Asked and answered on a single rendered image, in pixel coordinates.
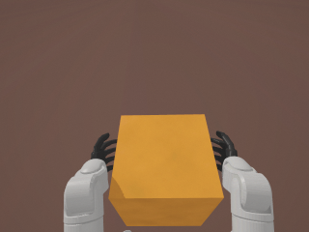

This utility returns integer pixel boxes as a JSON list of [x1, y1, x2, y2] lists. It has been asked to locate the robot right hand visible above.
[[210, 130, 238, 172]]

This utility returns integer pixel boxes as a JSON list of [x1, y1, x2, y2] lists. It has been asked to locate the robot left hand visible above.
[[91, 133, 118, 172]]

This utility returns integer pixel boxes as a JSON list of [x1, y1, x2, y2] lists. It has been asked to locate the left robot forearm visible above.
[[64, 159, 109, 232]]

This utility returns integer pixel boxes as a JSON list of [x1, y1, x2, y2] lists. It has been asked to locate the carton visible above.
[[108, 114, 224, 226]]

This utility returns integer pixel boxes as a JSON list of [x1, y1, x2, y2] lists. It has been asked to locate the right robot forearm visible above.
[[221, 156, 274, 232]]

